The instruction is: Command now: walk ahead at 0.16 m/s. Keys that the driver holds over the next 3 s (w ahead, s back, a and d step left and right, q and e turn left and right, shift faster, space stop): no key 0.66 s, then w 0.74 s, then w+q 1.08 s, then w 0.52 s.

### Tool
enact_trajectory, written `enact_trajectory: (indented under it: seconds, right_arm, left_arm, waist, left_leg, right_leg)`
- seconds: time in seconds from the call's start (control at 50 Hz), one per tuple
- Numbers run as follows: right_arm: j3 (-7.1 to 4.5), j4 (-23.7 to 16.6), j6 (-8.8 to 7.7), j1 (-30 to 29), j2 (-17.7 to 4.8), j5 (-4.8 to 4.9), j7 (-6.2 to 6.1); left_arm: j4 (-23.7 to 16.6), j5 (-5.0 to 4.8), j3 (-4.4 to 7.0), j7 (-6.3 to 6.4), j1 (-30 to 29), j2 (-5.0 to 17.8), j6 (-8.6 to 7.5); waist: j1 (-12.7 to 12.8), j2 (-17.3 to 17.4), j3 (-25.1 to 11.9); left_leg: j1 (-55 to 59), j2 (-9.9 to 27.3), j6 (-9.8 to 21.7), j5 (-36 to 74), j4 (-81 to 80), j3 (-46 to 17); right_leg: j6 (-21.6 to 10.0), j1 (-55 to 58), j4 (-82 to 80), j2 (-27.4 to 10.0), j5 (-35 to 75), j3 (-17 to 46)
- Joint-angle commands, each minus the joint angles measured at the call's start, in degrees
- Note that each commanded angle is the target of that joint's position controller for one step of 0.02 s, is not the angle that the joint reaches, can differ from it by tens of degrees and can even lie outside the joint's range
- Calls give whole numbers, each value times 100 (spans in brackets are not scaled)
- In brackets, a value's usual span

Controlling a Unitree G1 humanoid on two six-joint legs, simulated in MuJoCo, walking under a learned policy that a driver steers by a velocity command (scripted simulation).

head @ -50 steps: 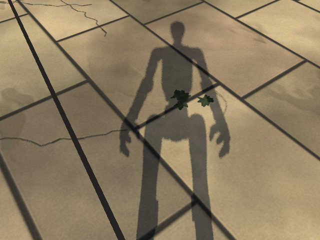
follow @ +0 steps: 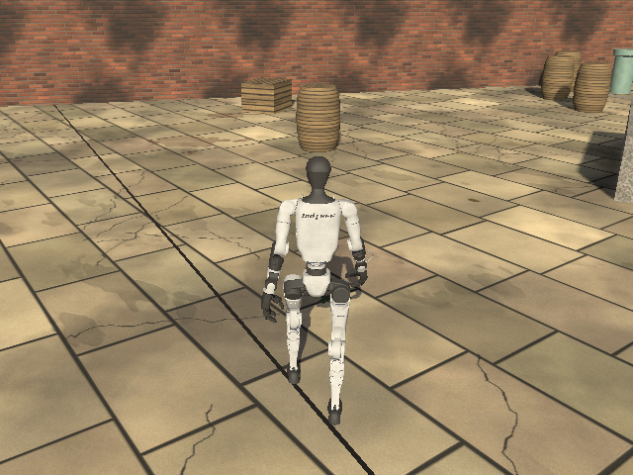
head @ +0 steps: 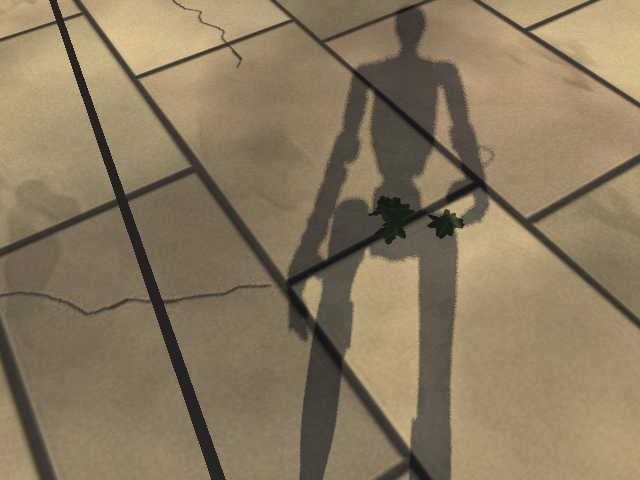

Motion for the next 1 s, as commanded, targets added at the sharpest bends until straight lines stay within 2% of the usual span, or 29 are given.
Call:
enact_trajectory:
  seconds: [0.02, 0.06, 0.08, 0.1, 0.12, 0.14, 0.18, 0.22, 0.26, 0.3, 0.34, 0.36, 0.38, 0.4, 0.44, 0.52, 0.66, 0.68, 0.72, 0.74, 0.78, 0.82, 0.86, 0.9, 0.92, 0.94, 0.96, 0.98, 1.0]
  right_arm:
    - [-138, -185, -51, 299, -553, -51, 28]
    - [-297, 139, -103, 1180, -881, -136, 6]
    - [-341, 234, -87, 1652, -1190, -249, -19]
    - [-234, 305, -35, 1725, -1009, -303, -12]
    - [-133, 284, -13, 1581, -654, -181, 32]
    - [-109, 183, -14, 939, -618, -81, 17]
    - [-18, 102, -21, 288, -417, -138, -19]
    - [-31, 153, 24, 121, -471, -245, -45]
    - [-43, 195, 60, 217, -517, -292, -104]
    - [-61, 191, 116, 180, -601, -198, -158]
    - [-52, 235, 178, 173, -570, -92, -186]
    - [-18, 330, 190, 338, -459, -100, -183]
    - [-15, 385, 204, 457, -449, -134, -179]
    - [-56, 355, 245, 610, -460, -121, -214]
    - [-51, 418, 244, 681, -424, -160, -266]
    - [-49, 591, 230, 889, -363, -148, -266]
    - [-61, 719, 260, 871, -381, -93, -240]
    - [-53, 800, 278, 973, -333, -87, -244]
    - [-91, 852, 311, 989, -378, -26, -252]
    - [-101, 827, 287, 925, -387, -17, -250]
    - [-78, 692, 113, 649, -265, 18, -205]
    - [-61, 544, -91, 408, -173, 43, -115]
    - [-89, 553, -209, 538, -216, 66, -32]
    - [-199, 933, -215, 1508, -335, 110, -13]
    - [-356, 1150, -208, 2260, -742, 80, -39]
    - [-541, 1320, -208, 3048, -1421, 81, -17]
    - [-354, 1284, -254, 2958, -964, -26, 6]
    - [-228, 1170, -300, 2524, -607, -60, 0]
    - [-170, 1043, -320, 2220, -458, -74, 19]
  left_arm:
    - [-177, -56, 218, 69, -136, 1067, 21]
    - [-211, -31, 225, 40, -149, 1029, 71]
    - [-270, 135, 163, 8, 196, 833, 48]
    - [-86, 65, -17, -35, 1024, 177, 51]
    - [-5, -47, 91, -65, 812, 551, 66]
    - [-201, -157, 157, -52, 233, 738, 98]
    - [-305, -94, 222, 87, -307, 748, 237]
    - [-308, -50, 213, 170, -226, 581, 363]
    - [-302, -27, 196, 233, -255, 499, 419]
    - [-271, -7, 209, 220, -291, 540, 483]
    - [-238, 86, 231, 157, -346, 585, 528]
    - [-300, 159, 232, 143, -450, 644, 541]
    - [-396, 164, 233, 156, -563, 775, 537]
    - [-327, 62, 320, 157, -694, 1125, 496]
    - [-323, 46, 261, 142, -914, 785, 341]
    - [-282, -1, 262, 108, -893, 706, 170]
    - [-205, -21, 255, 98, -654, 711, 210]
    - [-139, -31, 253, 99, -520, 674, 227]
    - [-140, -101, 312, 110, -480, 805, 265]
    - [-185, -127, 335, 115, -460, 857, 251]
    - [-176, -199, 391, 107, -108, 1008, 121]
    - [-148, -212, 467, 87, 20, 1184, -27]
    - [-232, -194, 455, 44, -141, 1053, -106]
    - [-460, -209, 446, -5, -746, 1033, -71]
    - [-678, -195, 408, -18, -1164, 938, -94]
    - [-894, -142, 328, -1, -1160, 569, -194]
    - [-955, -155, 348, -15, -1271, 659, -277]
    - [-934, -270, 374, -70, -1209, 715, -325]
    - [-881, -304, 367, -103, -1144, 678, -336]
  waist:
    - [-566, -922, -141]
    - [-987, -554, -702]
    - [-885, 127, -1439]
    - [-539, 1325, -2405]
    - [-620, 679, -2395]
    - [-521, 455, -1454]
    - [-328, -33, -635]
    - [-124, 255, -463]
    - [-124, 389, -602]
    - [-81, 348, -753]
    - [-12, 323, -531]
    - [-40, 217, -295]
    - [-143, 56, -5]
    - [-412, -660, 249]
    - [-471, -874, 224]
    - [-480, -557, -69]
    - [-388, -279, -353]
    - [-373, -282, -475]
    - [-378, -446, -169]
    - [-350, -523, 136]
    - [-195, -830, 591]
    - [-191, -1178, 828]
    - [-372, -1087, 647]
    - [-910, -893, 324]
    - [-1246, -204, 162]
    - [-1398, 1451, -230]
    - [-1234, 1169, -291]
    - [-952, 593, 13]
    - [-780, 221, 20]
  left_leg:
    - [1121, -268, 251, 104, -349, 6]
    - [2455, -272, 494, 1518, -994, -1]
    - [4123, 682, 851, 3955, -356, -935]
    - [5176, 2084, 2019, 4824, -586, -2615]
    - [4522, 1866, 1988, 3512, -1010, -2872]
    - [3694, 1658, 1731, 2342, -1310, -2319]
    - [2294, 1253, 1322, 1008, -1797, -1662]
    - [1505, 911, 1113, 277, -2022, -1233]
    - [1413, 843, 1151, -97, -2080, -1138]
    - [1272, 818, 1072, -1277, -2190, -1142]
    - [765, 628, 740, -2786, -2318, -1014]
    - [593, 506, 464, -3331, -2355, -958]
    - [574, 348, 237, -3410, -2195, -845]
    - [1122, -19, 81, -2894, -2008, -413]
    - [2014, -100, 65, -1918, -1471, -296]
    - [2254, -81, 209, -968, -1198, -238]
    - [2495, -42, 206, 236, -939, -222]
    - [2550, -118, 210, -255, -894, -133]
    - [2184, -346, 257, -2165, -616, 70]
    - [1771, -372, 282, -2870, -516, 61]
    - [810, -406, 288, -2862, 70, 139]
    - [94, -267, 363, -2301, 621, 112]
    - [246, -151, 454, -2342, 408, 58]
    - [2261, -330, 537, -1751, -543, 153]
    - [3319, 149, 763, -1804, -1132, -825]
    - [4535, 1373, 1482, -1762, -2017, -3167]
    - [4658, 1936, 1716, -1315, -2320, -4166]
    - [4461, 1907, 1557, -967, -2144, -3571]
    - [4269, 1660, 1359, -716, -2135, -2860]
  right_leg:
    - [-449, -366, 546, -1414, 5146, 456]
    - [-160, -388, 1857, -1003, 4959, 304]
    - [41, -1520, 3140, -609, 2758, 213]
    - [362, -2521, 4960, 97, -1694, 348]
    - [431, -2478, 5530, -19, -2122, 1055]
    - [459, -2898, 5629, -220, -1917, 889]
    - [514, -2767, 5057, -549, -1324, 736]
    - [518, -2123, 4019, -617, -1117, 621]
    - [515, -1783, 3172, -557, -1009, 497]
    - [440, -1316, 2390, -522, -21, 394]
    - [280, -806, 1754, -433, 782, 257]
    - [164, -809, 1460, -550, 827, 387]
    - [24, -1045, 1032, -796, 484, 643]
    - [-102, -1973, 908, -729, -583, 658]
    - [11, -2546, 513, -718, -794, 700]
    - [131, -2111, 686, -657, 304, 628]
    - [88, -1650, 951, -582, 1479, 506]
    - [59, -1573, 911, -537, 996, 455]
    - [-194, -1794, 834, -540, -735, 578]
    - [-369, -1909, 704, -690, -1489, 830]
    - [-791, -1584, 244, -1334, -2107, 1783]
    - [-1186, -1093, 43, -2115, -1303, 2761]
    - [-1096, -891, 346, -2139, -52, 2506]
    - [-657, -1953, 820, -1539, 438, 1570]
    - [-282, -2820, 2121, -887, 1273, 773]
    - [189, -4117, 4281, -38, 474, -42]
    - [134, -4866, 5491, -60, -1145, 625]
    - [-56, -5202, 6047, -391, -926, 888]
    - [-187, -5193, 6064, -627, -414, 834]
